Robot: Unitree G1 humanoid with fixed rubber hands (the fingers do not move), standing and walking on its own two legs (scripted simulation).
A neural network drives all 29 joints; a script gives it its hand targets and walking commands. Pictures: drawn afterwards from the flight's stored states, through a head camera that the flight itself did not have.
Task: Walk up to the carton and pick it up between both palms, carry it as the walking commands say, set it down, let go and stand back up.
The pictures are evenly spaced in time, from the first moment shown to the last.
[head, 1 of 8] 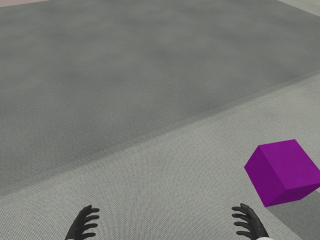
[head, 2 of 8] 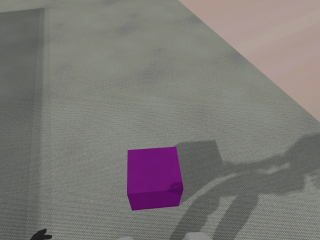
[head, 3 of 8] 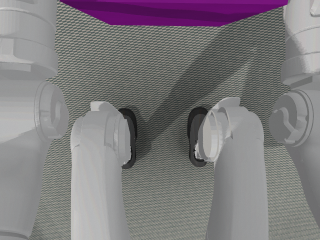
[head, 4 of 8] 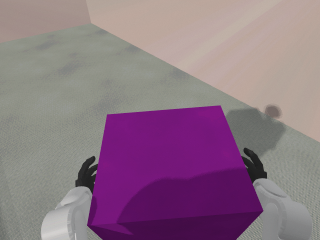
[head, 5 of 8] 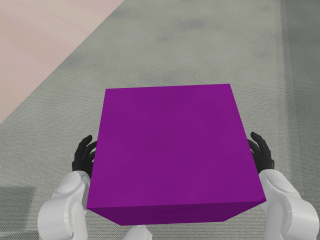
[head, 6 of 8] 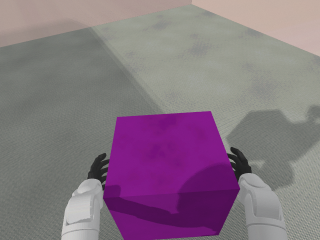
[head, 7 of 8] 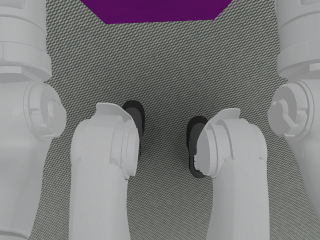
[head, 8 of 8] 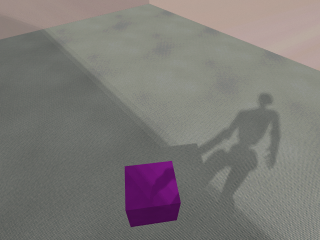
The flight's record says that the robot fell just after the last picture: no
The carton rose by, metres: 0.67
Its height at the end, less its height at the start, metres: +0.00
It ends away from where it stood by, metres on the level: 1.24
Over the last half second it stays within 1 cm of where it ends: yes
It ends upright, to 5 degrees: yes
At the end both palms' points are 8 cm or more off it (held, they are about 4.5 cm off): yes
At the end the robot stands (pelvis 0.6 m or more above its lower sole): yes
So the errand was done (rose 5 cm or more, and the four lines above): yes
